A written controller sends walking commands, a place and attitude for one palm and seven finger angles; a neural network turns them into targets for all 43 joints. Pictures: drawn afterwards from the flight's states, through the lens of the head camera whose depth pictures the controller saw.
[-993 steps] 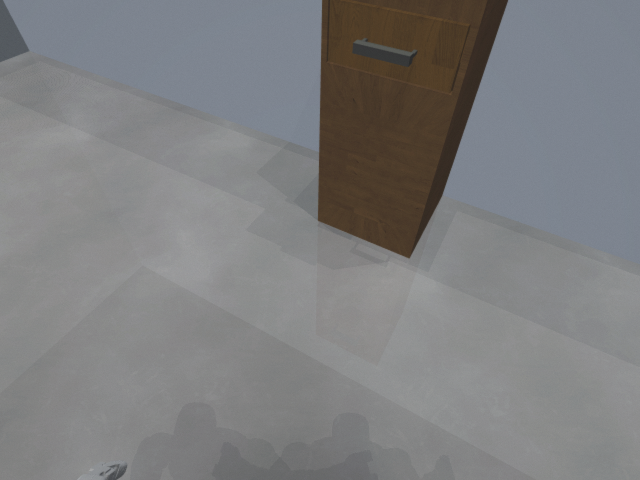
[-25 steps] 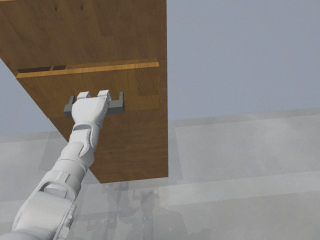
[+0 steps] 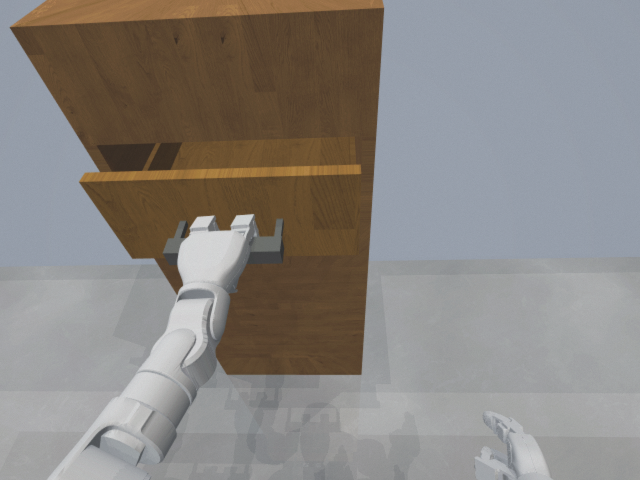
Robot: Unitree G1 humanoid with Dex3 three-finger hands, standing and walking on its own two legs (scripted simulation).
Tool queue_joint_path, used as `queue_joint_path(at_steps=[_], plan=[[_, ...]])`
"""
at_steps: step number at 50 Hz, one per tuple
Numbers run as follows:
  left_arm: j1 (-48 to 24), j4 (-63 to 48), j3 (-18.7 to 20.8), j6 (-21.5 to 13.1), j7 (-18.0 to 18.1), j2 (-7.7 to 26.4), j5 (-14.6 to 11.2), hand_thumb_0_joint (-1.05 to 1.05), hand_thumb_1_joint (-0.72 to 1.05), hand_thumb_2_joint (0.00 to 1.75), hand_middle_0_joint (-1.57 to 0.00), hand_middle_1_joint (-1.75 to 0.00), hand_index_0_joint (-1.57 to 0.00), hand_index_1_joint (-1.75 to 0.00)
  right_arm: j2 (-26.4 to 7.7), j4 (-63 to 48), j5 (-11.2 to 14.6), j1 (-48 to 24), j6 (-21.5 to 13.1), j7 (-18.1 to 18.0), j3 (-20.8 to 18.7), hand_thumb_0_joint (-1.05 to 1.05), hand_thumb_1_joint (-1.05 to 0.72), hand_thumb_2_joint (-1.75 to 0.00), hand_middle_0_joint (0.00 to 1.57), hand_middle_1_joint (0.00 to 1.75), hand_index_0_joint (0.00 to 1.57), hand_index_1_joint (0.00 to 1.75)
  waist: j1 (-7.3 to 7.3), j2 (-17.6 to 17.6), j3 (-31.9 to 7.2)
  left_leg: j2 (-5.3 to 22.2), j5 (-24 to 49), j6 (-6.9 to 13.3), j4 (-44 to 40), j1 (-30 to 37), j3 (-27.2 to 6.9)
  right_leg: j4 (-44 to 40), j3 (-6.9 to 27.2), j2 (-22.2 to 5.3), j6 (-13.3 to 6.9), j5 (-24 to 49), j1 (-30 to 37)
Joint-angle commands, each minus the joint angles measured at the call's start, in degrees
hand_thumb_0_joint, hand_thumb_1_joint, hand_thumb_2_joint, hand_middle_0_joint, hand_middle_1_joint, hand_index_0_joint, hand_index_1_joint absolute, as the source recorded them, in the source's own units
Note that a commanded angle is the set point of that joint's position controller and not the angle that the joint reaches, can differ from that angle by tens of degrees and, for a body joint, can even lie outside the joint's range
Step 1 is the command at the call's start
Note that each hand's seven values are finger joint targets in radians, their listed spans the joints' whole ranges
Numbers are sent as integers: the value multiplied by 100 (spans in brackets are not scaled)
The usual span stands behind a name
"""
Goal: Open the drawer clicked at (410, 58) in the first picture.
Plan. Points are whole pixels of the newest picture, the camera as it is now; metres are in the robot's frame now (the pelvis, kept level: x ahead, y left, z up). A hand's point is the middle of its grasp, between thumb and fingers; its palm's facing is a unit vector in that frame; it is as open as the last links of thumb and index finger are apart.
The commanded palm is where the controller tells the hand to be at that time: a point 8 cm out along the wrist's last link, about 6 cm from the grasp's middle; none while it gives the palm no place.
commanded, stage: pull the drawer open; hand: left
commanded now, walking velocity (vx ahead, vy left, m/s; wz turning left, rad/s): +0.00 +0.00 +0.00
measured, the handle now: (227, 238) +0.43 +0.17 +0.05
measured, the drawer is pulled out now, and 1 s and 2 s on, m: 0.08 0.16 0.30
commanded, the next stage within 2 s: open the thumb to release the handle in 1.98 s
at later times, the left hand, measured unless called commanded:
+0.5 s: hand (226, 286) +0.36 +0.16 +0.03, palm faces +0.00 -0.11 -0.99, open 6.5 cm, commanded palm +0.30 +0.16 +0.10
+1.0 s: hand (216, 330) +0.29 +0.15 +0.04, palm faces +0.01 -0.11 -0.99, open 6.5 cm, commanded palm +0.26 +0.17 +0.10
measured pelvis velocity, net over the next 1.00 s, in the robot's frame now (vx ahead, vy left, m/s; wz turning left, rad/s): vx -0.01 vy -0.01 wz -0.01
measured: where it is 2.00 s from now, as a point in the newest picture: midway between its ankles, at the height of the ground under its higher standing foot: outside the picture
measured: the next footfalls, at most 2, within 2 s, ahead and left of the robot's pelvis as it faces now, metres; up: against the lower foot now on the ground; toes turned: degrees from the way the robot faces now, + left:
none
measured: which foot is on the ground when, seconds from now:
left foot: down 0.00-1.00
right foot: down 0.00-1.00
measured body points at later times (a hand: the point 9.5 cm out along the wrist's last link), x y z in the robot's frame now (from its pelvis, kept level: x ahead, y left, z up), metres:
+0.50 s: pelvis -0.01 -0.01 +0.00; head +0.02 -0.04 +0.45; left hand +0.36 +0.16 +0.09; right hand +0.09 -0.27 -0.13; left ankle -0.02 +0.09 -0.72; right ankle -0.06 -0.08 -0.72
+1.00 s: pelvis -0.01 -0.01 +0.00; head -0.01 -0.05 +0.45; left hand +0.29 +0.16 +0.09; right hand +0.22 -0.21 -0.09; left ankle -0.02 +0.09 -0.72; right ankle -0.06 -0.08 -0.72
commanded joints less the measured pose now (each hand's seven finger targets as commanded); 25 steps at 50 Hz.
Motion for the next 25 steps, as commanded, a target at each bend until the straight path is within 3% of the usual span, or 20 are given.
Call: queue_joint_path(at_steps=[1,2,6,7,11,12,13,15,18,19,21,22,24,25], plan=[[-2152,-1035,775,-139,133,940,-21,0,90,90,-40,-135,-40,-135,-639,-604,-44,-44,-125,-139,-161,0,-90,-90,20,30,20,30,-131,-713,-1688,23,2987,-13,75,1346,-71,-192,253,-147,192,3932,572],[-2092,-1012,942,-189,128,1162,8,0,90,90,-40,-135,-40,-135,-680,-588,-61,-27,-116,-154,-164,0,-90,-90,20,30,20,30,-104,-816,-1806,24,2977,-12,83,1302,-62,-198,304,-163,197,4018,705],[-2246,-935,842,-364,155,1025,58,0,90,90,-40,-135,-40,-135,-599,-623,-59,-22,-146,-165,-144,0,-90,-90,20,30,20,30,-104,-450,-1674,-14,2677,-26,71,1186,-28,-204,302,-173,181,3759,555],[-2209,-942,1008,-400,181,1229,84,0,90,90,-40,-135,-40,-135,-639,-594,-69,29,-149,-160,-169,0,-90,-90,20,30,20,30,-115,-563,-1729,1,2665,-26,97,1150,-42,-213,334,-172,177,3765,611],[-2356,-896,888,-466,286,1067,96,0,90,90,-40,-135,-40,-135,-608,-586,-51,107,-186,-152,-195,0,-90,-90,20,30,20,30,-142,-399,-1748,-4,2513,-29,85,1126,-48,-211,311,-144,160,3498,463],[-2252,-769,1037,-442,312,1231,103,0,90,90,-40,-135,-40,-135,-645,-555,-58,145,-189,-151,-210,0,-90,-90,20,30,20,30,-139,-564,-1740,3,2430,-24,86,1032,-49,-240,338,-149,169,3484,533],[-2283,-732,977,-436,323,1173,81,0,90,90,-40,-135,-40,-135,-637,-563,-45,143,-194,-160,-197,0,-90,-90,20,30,20,30,-150,-612,-1681,-17,2273,-14,56,927,-34,-255,348,-171,195,3479,554],[-1951,-796,926,-429,325,1044,36,0,90,90,-40,-135,-40,-135,-634,-604,-34,137,-207,-147,-218,0,-90,-90,20,30,20,30,-90,-606,-1708,-18,2267,-15,17,928,-25,-267,356,-164,194,3536,615],[-1063,-1272,1143,-430,320,1180,-63,0,90,90,-40,-135,-40,-135,-662,-733,-35,91,-211,-82,-246,0,-90,-90,20,30,20,30,121,-541,-2020,-13,2475,-30,-61,934,-12,-203,403,-204,195,4045,1062],[-731,-1521,1018,-440,298,995,-128,0,90,90,-40,-135,-40,-135,-648,-797,-27,27,-240,-45,-255,0,-90,-90,20,30,20,30,128,-549,-1976,-16,2523,-31,-66,949,-9,-206,409,-217,226,4264,1081],[-41,-1805,1097,-425,261,981,-244,0,90,90,-40,-135,-40,-135,-668,-863,-12,-26,-285,18,-255,0,-90,-90,20,30,20,30,172,-729,-1842,4,2538,-37,-132,886,-3,-214,420,-239,270,4535,1205],[346,-1919,1317,-424,255,1184,-273,0,90,90,-40,-135,-40,-135,-697,-899,-13,-87,-292,47,-250,0,-90,-90,20,30,20,30,241,-760,-1886,3,2562,-56,-169,825,-12,-203,456,-244,261,4636,1362],[707,-2531,985,-396,252,859,-283,0,90,90,-40,-135,-40,-135,-663,-990,8,-150,-329,113,-252,0,-90,-90,20,30,20,30,204,-550,-1747,23,2669,-42,-191,959,-10,-205,414,-216,261,4486,1211],[934,-2745,1048,-369,277,908,-255,0,90,90,-40,-135,-40,-135,-656,-1001,8,-175,-351,144,-274,0,-90,-90,20,30,20,30,223,-447,-1712,61,2840,-40,-180,1090,-17,-210,400,-178,237,4342,1117]])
